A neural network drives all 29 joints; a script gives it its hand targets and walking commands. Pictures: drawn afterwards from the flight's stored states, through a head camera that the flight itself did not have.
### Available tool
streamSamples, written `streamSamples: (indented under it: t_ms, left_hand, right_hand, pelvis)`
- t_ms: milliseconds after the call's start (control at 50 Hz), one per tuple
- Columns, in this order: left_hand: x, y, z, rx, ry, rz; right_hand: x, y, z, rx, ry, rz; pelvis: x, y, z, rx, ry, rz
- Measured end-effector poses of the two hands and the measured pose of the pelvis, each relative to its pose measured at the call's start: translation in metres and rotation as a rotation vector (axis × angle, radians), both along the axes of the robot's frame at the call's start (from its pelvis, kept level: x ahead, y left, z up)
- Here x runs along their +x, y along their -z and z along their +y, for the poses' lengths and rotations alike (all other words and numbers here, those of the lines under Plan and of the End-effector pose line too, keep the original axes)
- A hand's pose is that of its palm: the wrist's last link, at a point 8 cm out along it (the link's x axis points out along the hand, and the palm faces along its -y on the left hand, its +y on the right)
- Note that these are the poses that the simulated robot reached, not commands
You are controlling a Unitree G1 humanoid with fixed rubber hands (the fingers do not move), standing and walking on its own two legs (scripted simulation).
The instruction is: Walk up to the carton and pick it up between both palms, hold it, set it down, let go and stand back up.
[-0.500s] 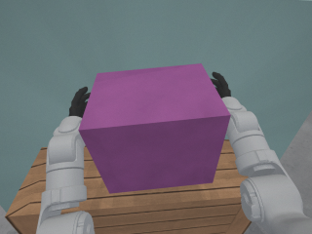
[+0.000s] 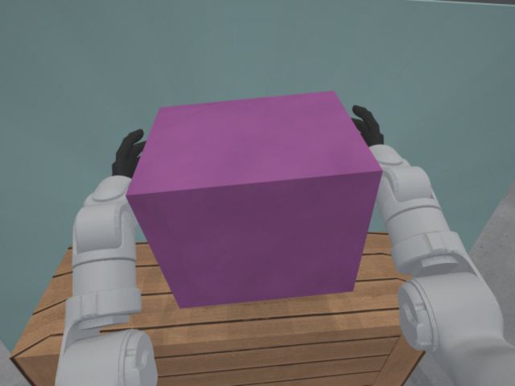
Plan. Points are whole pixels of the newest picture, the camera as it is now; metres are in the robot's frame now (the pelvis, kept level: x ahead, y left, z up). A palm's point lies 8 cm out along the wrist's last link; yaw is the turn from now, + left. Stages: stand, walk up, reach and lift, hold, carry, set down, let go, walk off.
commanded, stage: reach and lift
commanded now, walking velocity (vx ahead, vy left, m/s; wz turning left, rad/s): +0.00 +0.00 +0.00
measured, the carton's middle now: (256, 199) +0.36 +0.00 +0.20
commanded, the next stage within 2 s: hold in 0.14 s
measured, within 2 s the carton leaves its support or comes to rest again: neither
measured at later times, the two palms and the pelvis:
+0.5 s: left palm (125, 175) +0.36 +0.18 +0.24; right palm (373, 144) +0.38 -0.18 +0.28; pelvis +0.00 +0.00 +0.00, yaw +0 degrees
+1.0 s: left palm (122, 175) +0.35 +0.19 +0.25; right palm (371, 143) +0.38 -0.17 +0.29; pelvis +0.00 +0.00 +0.00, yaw +0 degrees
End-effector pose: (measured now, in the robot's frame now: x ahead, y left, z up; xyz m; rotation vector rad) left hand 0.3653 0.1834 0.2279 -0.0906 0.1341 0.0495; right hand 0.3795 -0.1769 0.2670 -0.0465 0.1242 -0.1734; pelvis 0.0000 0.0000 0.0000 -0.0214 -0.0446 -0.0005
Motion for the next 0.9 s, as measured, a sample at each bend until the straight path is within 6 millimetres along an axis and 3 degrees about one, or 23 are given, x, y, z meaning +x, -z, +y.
streamSamples:
  t_ms: [480, 900]
  left_hand:
    - [-0.008, -0.016, 0.000, 0.009, -0.008, -0.002]
    - [-0.012, -0.019, 0.002, 0.016, -0.020, 0.005]
  right_hand:
    - [-0.005, -0.017, 0.000, 0.025, -0.010, 0.000]
    - [-0.004, -0.020, 0.003, 0.040, -0.022, 0.008]
  pelvis:
    - [-0.001, 0.000, 0.000, 0.000, 0.000, -0.003]
    - [-0.002, 0.000, 0.000, 0.001, 0.000, -0.003]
